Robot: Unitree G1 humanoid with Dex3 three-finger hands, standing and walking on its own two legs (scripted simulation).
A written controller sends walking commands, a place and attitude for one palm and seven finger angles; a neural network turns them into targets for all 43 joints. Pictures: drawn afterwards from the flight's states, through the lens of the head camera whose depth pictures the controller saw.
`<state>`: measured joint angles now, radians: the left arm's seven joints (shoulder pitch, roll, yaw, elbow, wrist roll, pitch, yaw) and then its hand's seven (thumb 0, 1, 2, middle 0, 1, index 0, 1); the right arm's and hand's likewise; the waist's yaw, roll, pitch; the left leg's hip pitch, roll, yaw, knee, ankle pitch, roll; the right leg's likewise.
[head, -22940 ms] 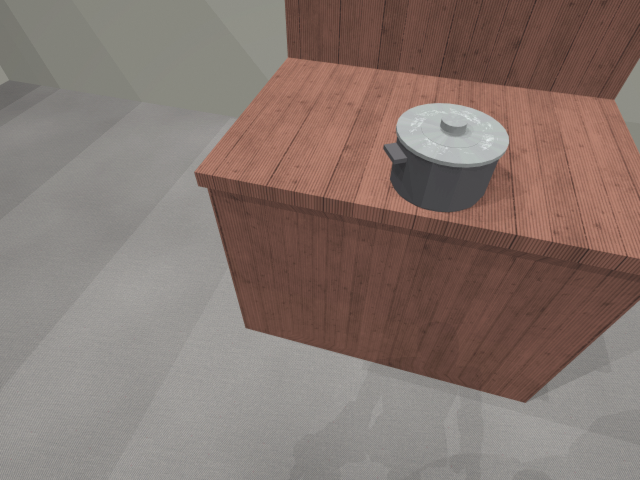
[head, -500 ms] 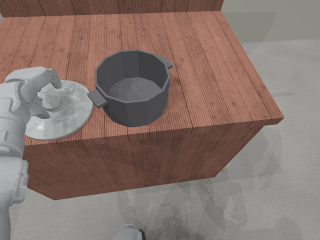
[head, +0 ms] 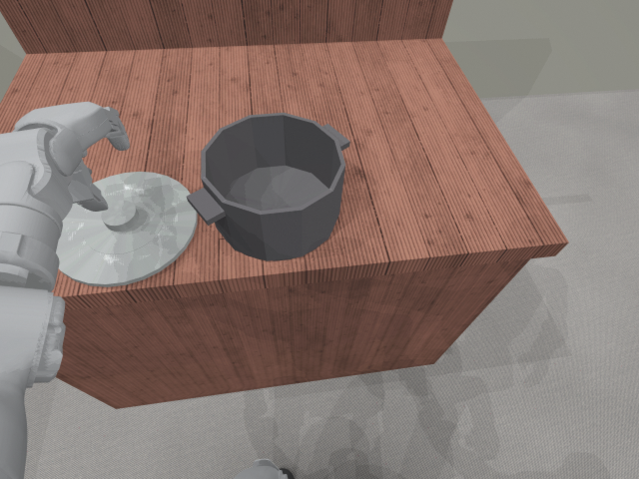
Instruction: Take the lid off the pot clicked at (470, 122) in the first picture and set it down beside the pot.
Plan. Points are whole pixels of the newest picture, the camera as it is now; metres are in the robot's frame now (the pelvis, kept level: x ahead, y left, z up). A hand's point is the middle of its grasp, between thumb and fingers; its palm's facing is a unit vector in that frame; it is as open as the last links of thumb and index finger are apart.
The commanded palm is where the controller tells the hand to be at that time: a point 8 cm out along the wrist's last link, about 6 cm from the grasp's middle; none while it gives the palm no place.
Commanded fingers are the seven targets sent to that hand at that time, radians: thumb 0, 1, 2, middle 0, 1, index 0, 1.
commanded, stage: raise the empty hand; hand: left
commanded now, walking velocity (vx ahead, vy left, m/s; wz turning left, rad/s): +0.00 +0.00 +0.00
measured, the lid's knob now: (120, 215) +0.48 +0.28 +0.01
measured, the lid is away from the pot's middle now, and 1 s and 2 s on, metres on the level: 0.23 0.23 0.23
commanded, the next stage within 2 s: draw the hand back to the body in 0.76 s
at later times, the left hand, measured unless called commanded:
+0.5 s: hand (76, 134) +0.48 +0.27 +0.16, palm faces -0.32 -0.10 -0.94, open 11.1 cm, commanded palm +0.48 +0.27 +0.23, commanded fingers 0.00 -0.05 0.73 -0.38 -0.79 -0.38 -0.79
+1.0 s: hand (66, 124) +0.47 +0.27 +0.18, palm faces -0.32 -0.10 -0.94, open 11.1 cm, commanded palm +0.45 +0.27 +0.25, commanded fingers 0.00 -0.05 0.73 -0.38 -0.79 -0.38 -0.79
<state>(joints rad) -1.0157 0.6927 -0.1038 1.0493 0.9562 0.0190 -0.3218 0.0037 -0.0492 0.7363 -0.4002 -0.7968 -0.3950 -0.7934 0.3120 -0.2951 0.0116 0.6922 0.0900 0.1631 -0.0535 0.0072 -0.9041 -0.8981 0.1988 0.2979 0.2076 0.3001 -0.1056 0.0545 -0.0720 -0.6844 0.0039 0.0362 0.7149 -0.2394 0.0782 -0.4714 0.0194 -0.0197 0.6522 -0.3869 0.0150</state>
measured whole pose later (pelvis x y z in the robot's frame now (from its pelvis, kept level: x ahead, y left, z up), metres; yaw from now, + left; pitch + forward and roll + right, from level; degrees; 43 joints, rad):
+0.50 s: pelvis +0.01 -0.01 +0.01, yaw +1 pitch +10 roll -3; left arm -1.09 0.70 -0.12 1.03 0.95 0.07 -0.40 0.00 -0.05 0.74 -0.40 -0.80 -0.40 -0.79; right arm 0.28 -0.30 0.02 0.67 0.10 0.16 -0.05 0.01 -0.90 -0.90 0.20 0.30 0.21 0.30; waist -0.10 0.06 -0.06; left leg -0.60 -0.01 0.03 0.65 -0.22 0.07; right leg -0.39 0.01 -0.03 0.59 -0.37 0.01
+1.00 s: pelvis +0.01 -0.01 +0.01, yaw +1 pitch +9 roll -2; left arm -1.03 0.74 -0.09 0.91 0.93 0.07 -0.47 0.00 -0.05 0.74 -0.40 -0.80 -0.39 -0.79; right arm 0.24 -0.30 0.02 0.64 0.10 0.21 -0.02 0.01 -0.91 -0.90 0.20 0.30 0.21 0.30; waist -0.09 0.06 -0.05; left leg -0.56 -0.01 0.03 0.62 -0.22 0.06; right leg -0.34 0.01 -0.02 0.56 -0.37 0.01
